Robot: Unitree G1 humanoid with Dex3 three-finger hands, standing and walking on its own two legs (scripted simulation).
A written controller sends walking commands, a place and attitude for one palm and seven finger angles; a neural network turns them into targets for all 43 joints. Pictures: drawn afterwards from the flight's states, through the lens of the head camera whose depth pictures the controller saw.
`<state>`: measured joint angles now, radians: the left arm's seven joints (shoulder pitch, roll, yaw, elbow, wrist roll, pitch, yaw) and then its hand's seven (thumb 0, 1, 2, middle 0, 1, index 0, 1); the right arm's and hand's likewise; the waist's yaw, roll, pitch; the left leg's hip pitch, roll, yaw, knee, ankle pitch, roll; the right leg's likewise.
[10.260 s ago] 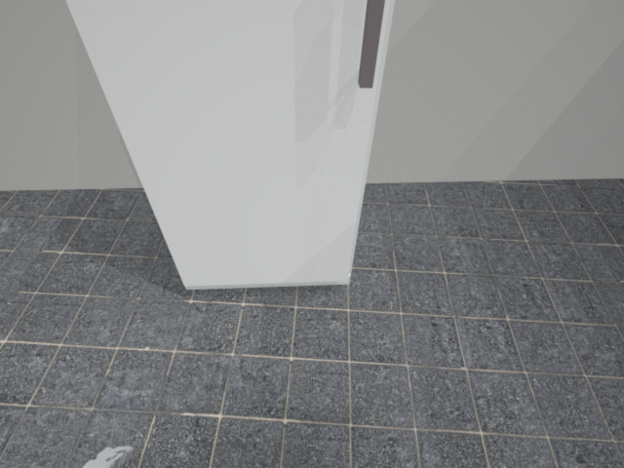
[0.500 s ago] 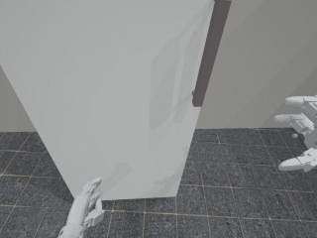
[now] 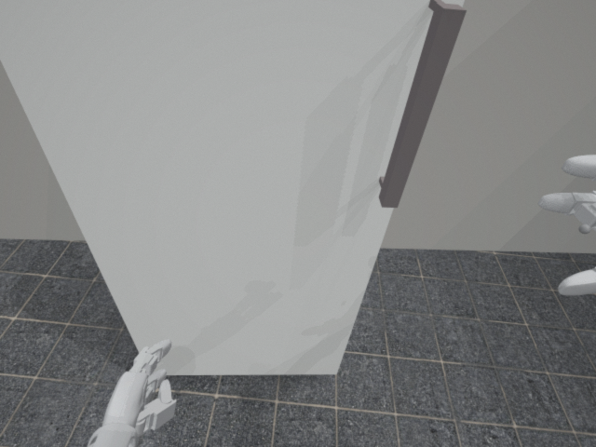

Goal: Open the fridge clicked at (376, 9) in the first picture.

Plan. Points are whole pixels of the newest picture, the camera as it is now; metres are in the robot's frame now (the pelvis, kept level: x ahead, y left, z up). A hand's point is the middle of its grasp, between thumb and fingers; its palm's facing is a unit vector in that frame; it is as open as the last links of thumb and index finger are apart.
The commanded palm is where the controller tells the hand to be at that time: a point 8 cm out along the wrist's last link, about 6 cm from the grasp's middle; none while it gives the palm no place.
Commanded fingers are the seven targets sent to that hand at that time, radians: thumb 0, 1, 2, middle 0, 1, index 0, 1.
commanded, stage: raise the hand to about handle height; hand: right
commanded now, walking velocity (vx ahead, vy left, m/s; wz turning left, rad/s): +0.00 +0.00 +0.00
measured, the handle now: (409, 116) +0.50 -0.15 +0.25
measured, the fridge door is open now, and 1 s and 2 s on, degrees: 0 0 0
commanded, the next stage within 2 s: move the hooked fingers beside the handle in 0.20 s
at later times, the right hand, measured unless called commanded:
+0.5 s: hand (573, 216) +0.30 -0.28 +0.24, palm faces +0.09 +0.99 -0.10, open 14.0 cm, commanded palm +0.26 -0.31 +0.26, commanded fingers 0.00 0.50 -0.30 0.30 1.20 0.30 1.20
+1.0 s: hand (526, 186) +0.35 -0.26 +0.24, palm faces +0.06 +1.00 -0.08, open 14.0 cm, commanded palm +0.32 -0.29 +0.25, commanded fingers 0.00 0.50 -0.30 0.30 1.20 0.30 1.20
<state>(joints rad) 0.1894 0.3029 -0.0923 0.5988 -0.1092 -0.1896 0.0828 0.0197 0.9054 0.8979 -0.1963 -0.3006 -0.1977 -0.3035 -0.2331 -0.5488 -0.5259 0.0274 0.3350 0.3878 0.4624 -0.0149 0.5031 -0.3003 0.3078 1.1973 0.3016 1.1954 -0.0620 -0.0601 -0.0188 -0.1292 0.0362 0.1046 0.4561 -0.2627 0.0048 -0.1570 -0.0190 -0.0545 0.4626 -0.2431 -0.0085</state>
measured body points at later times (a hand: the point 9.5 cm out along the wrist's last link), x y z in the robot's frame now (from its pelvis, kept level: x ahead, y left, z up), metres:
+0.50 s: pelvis +0.00 +0.00 +0.00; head -0.03 +0.03 +0.45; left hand +0.21 +0.21 -0.07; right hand +0.28 -0.33 +0.25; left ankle -0.01 +0.11 -0.74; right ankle +0.01 -0.11 -0.74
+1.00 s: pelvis +0.00 +0.00 +0.00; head -0.02 +0.02 +0.45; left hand +0.19 +0.23 -0.08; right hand +0.34 -0.31 +0.24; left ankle -0.01 +0.11 -0.74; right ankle +0.01 -0.11 -0.74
